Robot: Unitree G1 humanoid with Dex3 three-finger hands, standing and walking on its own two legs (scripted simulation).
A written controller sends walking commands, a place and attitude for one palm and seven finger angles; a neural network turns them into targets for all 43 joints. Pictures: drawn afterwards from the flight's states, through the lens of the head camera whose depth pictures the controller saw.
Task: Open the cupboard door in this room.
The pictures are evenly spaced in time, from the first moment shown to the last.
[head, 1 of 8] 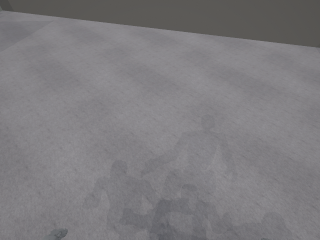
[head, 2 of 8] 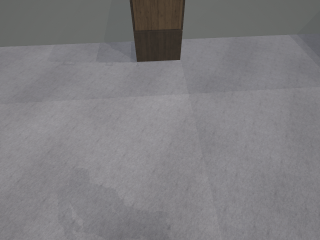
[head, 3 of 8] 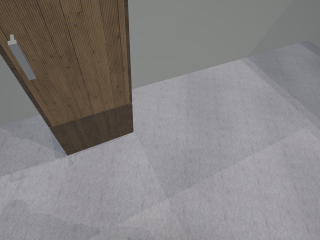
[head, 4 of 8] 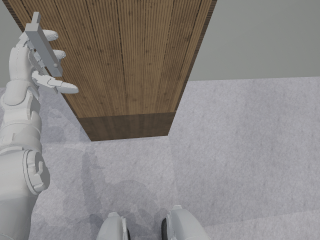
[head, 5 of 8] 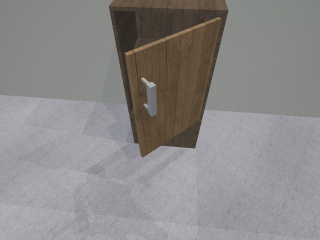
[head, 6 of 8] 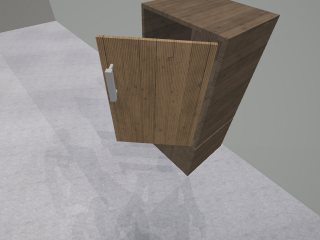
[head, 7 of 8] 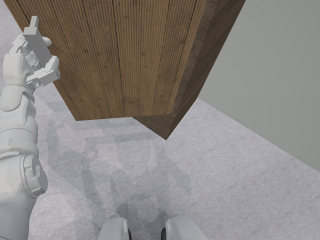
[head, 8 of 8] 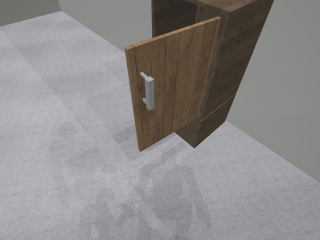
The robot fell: no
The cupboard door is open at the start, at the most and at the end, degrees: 0 84 83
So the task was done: yes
